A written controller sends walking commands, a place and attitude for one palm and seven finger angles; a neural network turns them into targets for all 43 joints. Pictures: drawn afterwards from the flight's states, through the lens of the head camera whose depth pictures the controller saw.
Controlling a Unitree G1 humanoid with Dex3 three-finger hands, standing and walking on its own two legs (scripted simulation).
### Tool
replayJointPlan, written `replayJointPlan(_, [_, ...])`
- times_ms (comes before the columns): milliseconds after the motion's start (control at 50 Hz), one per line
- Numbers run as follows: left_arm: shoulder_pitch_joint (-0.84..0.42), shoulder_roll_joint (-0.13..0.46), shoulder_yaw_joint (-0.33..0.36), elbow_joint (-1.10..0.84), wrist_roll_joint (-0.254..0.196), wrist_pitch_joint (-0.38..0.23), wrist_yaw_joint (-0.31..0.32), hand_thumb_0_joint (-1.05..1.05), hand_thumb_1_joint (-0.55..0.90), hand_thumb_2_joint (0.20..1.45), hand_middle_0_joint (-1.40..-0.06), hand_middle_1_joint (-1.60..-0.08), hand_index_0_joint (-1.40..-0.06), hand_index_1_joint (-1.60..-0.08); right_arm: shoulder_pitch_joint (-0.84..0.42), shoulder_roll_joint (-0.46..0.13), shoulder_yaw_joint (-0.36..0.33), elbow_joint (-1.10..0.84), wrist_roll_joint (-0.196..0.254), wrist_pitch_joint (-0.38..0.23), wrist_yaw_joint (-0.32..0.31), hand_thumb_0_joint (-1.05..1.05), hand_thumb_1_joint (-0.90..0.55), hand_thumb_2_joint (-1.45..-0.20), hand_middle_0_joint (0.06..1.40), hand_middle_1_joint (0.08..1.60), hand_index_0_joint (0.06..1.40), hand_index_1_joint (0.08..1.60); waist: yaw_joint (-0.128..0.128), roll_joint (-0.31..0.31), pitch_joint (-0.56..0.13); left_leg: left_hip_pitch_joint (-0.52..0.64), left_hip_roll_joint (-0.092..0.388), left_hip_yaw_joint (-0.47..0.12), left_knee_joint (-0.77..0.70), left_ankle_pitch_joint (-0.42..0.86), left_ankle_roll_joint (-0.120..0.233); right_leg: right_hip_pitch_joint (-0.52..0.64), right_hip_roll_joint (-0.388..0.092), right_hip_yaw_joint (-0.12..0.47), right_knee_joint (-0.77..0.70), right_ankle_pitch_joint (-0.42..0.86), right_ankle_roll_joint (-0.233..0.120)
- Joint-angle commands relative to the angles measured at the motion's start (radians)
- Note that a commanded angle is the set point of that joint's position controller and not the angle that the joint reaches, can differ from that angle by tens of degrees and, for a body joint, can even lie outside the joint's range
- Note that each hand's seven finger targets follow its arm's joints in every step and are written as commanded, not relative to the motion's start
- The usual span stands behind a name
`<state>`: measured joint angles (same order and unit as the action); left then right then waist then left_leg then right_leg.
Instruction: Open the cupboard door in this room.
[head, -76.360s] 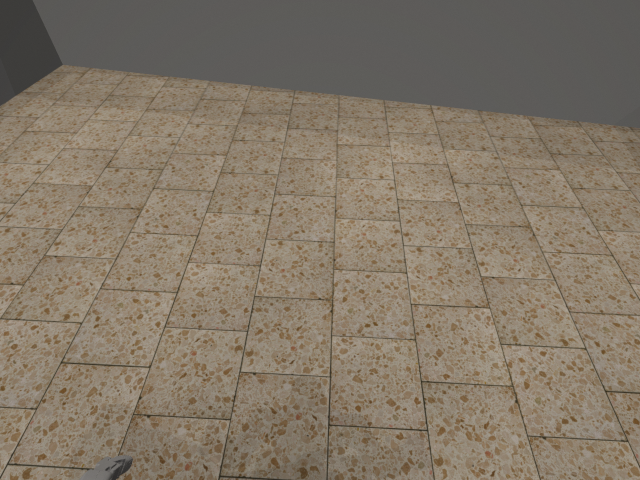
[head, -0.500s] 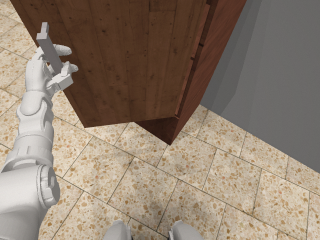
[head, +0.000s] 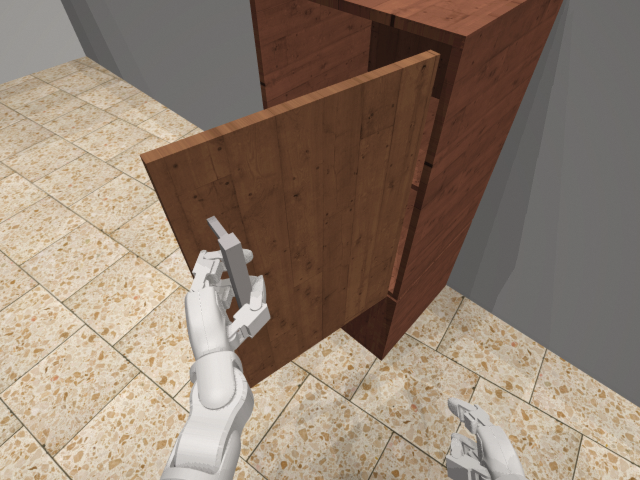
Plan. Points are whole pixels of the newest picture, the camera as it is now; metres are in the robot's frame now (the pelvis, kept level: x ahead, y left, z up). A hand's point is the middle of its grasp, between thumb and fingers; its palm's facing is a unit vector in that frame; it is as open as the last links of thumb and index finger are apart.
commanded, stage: pull the door open along its arc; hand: left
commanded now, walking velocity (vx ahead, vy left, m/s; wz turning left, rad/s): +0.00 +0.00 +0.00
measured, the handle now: (232, 269) +0.36 +0.12 +0.08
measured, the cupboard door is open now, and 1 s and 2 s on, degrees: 79 83 86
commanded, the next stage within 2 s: open thumb and fingers to let go in 0.10 s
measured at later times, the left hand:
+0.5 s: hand (281, 317) +0.30 +0.06 +0.07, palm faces +0.40 -0.92 -0.01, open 7.9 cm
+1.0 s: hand (282, 316) +0.30 +0.06 +0.07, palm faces +0.33 -0.95 +0.00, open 15.0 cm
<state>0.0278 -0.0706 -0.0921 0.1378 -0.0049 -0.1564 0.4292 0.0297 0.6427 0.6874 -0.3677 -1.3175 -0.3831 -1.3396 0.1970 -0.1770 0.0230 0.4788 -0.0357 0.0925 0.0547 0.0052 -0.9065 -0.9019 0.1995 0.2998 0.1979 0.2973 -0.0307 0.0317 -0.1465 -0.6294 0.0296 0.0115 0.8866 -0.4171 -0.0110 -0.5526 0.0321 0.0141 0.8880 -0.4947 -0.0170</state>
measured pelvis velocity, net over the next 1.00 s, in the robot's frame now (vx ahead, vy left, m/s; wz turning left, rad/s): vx -0.01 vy -0.01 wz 0.05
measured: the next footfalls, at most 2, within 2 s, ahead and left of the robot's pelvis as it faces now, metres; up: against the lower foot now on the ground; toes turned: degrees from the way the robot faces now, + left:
none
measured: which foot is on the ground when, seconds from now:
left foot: down 0.00-1.00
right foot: down 0.00-1.00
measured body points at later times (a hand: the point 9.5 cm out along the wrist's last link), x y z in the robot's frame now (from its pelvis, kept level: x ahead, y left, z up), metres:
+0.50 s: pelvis -0.01 -0.04 +0.00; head +0.01 -0.07 +0.45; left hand +0.27 +0.10 +0.08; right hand +0.15 -0.26 -0.12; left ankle +0.01 +0.13 -0.69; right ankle -0.03 -0.11 -0.69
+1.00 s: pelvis -0.01 -0.01 +0.00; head +0.01 -0.02 +0.45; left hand +0.27 +0.11 +0.08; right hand +0.17 -0.22 -0.10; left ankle +0.01 +0.13 -0.69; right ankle -0.03 -0.11 -0.69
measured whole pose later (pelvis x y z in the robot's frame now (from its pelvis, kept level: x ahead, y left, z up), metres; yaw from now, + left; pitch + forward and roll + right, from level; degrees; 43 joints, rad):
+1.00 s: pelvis -0.01 -0.01 +0.00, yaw +3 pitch +8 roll +0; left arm 0.00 -0.11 -0.23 0.17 0.08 -0.18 0.55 -0.01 -0.49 0.31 -0.27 -0.75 -0.26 -0.75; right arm 0.18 -0.18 0.01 0.55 -0.06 0.07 0.01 0.01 -0.91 -0.90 0.20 0.30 0.20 0.30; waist -0.01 0.04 -0.12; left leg -0.64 0.01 -0.03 0.91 -0.40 -0.02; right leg -0.55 0.02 -0.03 0.92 -0.51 -0.03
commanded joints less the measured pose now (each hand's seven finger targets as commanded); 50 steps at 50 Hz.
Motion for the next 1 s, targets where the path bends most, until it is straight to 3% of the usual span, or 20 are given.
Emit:
replayJointPlan(0, [0.020,0.090,0.107,-0.332,0.033,-0.052,0.124,0.000,0.900,0.900,-0.400,-1.350,-0.400,-1.350,-0.053,-0.105,-0.045,-0.143,-0.006,-0.019,-0.028,0.000,-0.900,-0.900,0.200,0.300,0.200,0.300,0.056,-0.120,-0.154,0.151,-0.033,0.008,-0.103,0.273,0.014,0.148,-0.014,-0.044,-0.161,0.449,0.004])
replayJointPlan(60, [-0.073,0.062,0.050,-0.319,0.084,-0.053,0.149,0.000,0.900,0.900,-0.400,-1.350,-0.400,-1.350,-0.081,-0.090,-0.038,-0.123,-0.019,-0.020,-0.043,0.000,-0.900,-0.900,0.200,0.300,0.200,0.300,0.028,-0.101,-0.107,0.137,-0.036,0.001,-0.080,0.226,0.017,0.094,-0.030,-0.016,-0.177,0.402,0.009])
replayJointPlan(120, [-0.133,-0.012,-0.041,-0.302,0.120,-0.061,0.154,0.000,0.900,0.900,-0.400,-1.350,-0.400,-1.350,-0.093,-0.080,-0.036,-0.105,-0.028,-0.034,-0.046,0.000,-0.900,-0.900,0.200,0.300,0.200,0.300,0.004,-0.082,-0.091,0.139,-0.038,-0.008,-0.057,0.197,0.019,0.049,-0.042,0.000,-0.187,0.366,0.012])
replayJointPlan(160, [-0.172,-0.049,-0.083,-0.285,0.116,-0.066,0.152,0.000,0.900,0.900,-0.400,-1.350,-0.400,-1.350,-0.109,-0.082,-0.038,-0.094,-0.027,-0.047,-0.045,0.000,-0.900,-0.900,0.200,0.300,0.200,0.300,-0.002,-0.064,-0.119,0.140,-0.040,-0.012,-0.045,0.185,0.019,0.039,-0.053,0.007,-0.182,0.372,0.016])
replayJointPlan(180, [-0.229,-0.101,-0.139,-0.278,0.116,-0.067,0.151,0.000,0.900,0.900,-0.400,-1.350,-0.400,-1.350,-0.115,-0.084,-0.038,-0.085,-0.028,-0.057,-0.044,0.000,-0.900,-0.900,0.200,0.300,0.200,0.300,-0.024,-0.064,-0.125,0.142,-0.040,-0.018,-0.033,0.179,0.022,0.024,-0.057,0.010,-0.180,0.365,0.018])
replayJointPlan(220, [-0.222,-0.068,-0.108,-0.251,0.107,-0.075,0.143,0.000,0.760,0.840,-0.390,-1.335,-0.390,-1.335,-0.094,-0.087,-0.046,-0.070,-0.027,-0.068,-0.047,0.000,-0.900,-0.900,0.200,0.300,0.200,0.300,-0.018,-0.119,-0.155,0.128,-0.041,-0.027,-0.032,0.182,0.021,0.048,-0.063,0.023,-0.180,0.404,0.027])
replayJointPlan(240, [-0.198,-0.050,-0.088,-0.254,0.095,-0.079,0.136,0.000,0.690,0.810,-0.385,-1.327,-0.385,-1.327,-0.096,-0.089,-0.049,-0.072,-0.027,-0.068,-0.050,0.000,-0.900,-0.900,0.200,0.300,0.200,0.300,-0.001,-0.129,-0.193,0.121,-0.044,-0.027,-0.036,0.191,0.019,0.082,-0.071,0.032,-0.174,0.445,0.032])
replayJointPlan(280, [-0.197,-0.028,-0.067,-0.253,0.075,-0.080,0.123,0.000,0.550,0.750,-0.375,-1.313,-0.375,-1.313,-0.098,-0.089,-0.050,-0.071,-0.023,-0.066,-0.057,0.000,-0.900,-0.900,0.200,0.300,0.200,0.300,0.009,-0.148,-0.212,0.109,-0.051,-0.023,-0.040,0.196,0.019,0.123,-0.084,0.052,-0.183,0.495,0.041])
replayJointPlan(400, [-0.203,-0.012,-0.046,-0.210,0.047,-0.094,0.088,0.000,0.130,0.570,-0.345,-1.268,-0.345,-1.268,-0.088,-0.095,-0.053,-0.056,-0.017,-0.067,-0.068,0.000,-0.900,-0.900,0.200,0.300,0.200,0.300,0.008,-0.207,-0.177,0.093,-0.053,-0.027,-0.053,0.183,0.022,0.147,-0.101,0.076,-0.212,0.523,0.056])
replayJointPlan(480, [-0.220,-0.016,-0.055,-0.207,0.035,-0.117,0.068,0.000,-0.150,0.450,-0.325,-1.237,-0.325,-1.237,-0.089,-0.099,-0.053,-0.053,-0.013,-0.073,-0.065,0.000,-0.900,-0.900,0.200,0.300,0.200,0.300,0.009,-0.160,-0.161,0.108,-0.051,-0.028,-0.062,0.174,0.022,0.123,-0.097,0.067,-0.214,0.473,0.047])
replayJointPlan(580, [-0.202,-0.018,-0.051,-0.195,0.046,-0.133,0.082,0.000,-0.500,0.300,-0.300,-1.200,-0.300,-1.200,-0.081,-0.100,-0.058,-0.054,-0.016,-0.081,-0.058,0.000,-0.900,-0.900,0.200,0.300,0.200,0.300,0.015,-0.148,-0.169,0.118,-0.049,-0.024,-0.059,0.184,0.022,0.103,-0.087,0.043,-0.195,0.455,0.039])
replayJointPlan(620, [-0.196,-0.010,-0.047,-0.188,0.057,-0.132,0.088,0.000,-0.500,0.300,-0.300,-1.200,-0.300,-1.200,-0.078,-0.101,-0.060,-0.055,-0.016,-0.080,-0.057,0.000,-0.900,-0.900,0.200,0.300,0.200,0.300,0.016,-0.160,-0.160,0.116,-0.049,-0.025,-0.059,0.186,0.024,0.101,-0.083,0.042,-0.200,0.439,0.036])
replayJointPlan(700, [-0.265,-0.043,-0.078,-0.187,0.070,-0.128,0.106,0.000,-0.500,0.300,-0.267,-1.000,-0.267,-1.000,-0.088,-0.100,-0.059,-0.056,-0.016,-0.081,-0.057,0.000,-0.900,-0.900,0.200,0.300,0.200,0.300,0.004,-0.142,-0.165,0.132,-0.047,-0.021,-0.055,0.182,0.027,0.064,-0.072,0.017,-0.184,0.392,0.028])
replayJointPlan(820, [-0.241,-0.085,-0.116,-0.176,0.098,-0.103,0.123,0.000,-0.500,0.300,-0.217,-0.700,-0.217,-0.700,-0.083,-0.097,-0.061,-0.066,-0.018,-0.076,-0.052,0.000,-0.900,-0.900,0.200,0.300,0.200,0.300,0.009,-0.125,-0.183,0.161,-0.041,-0.018,-0.056,0.225,0.029,0.049,-0.047,-0.025,-0.156,0.389,0.009])
replayJointPlan(980, [-0.264,-0.115,-0.132,-0.193,0.091,-0.064,0.151,0.000,-0.500,0.300,-0.150,-0.300,-0.150,-0.300,-0.100,-0.091,-0.054,-0.080,-0.018,-0.068,-0.047,0.000,-0.900,-0.900,0.200,0.300,0.200,0.300,0.020,-0.092,-0.190,0.174,-0.035,-0.025,-0.061,0.246,0.023,0.039,-0.026,-0.058,-0.133,0.349,-0.010])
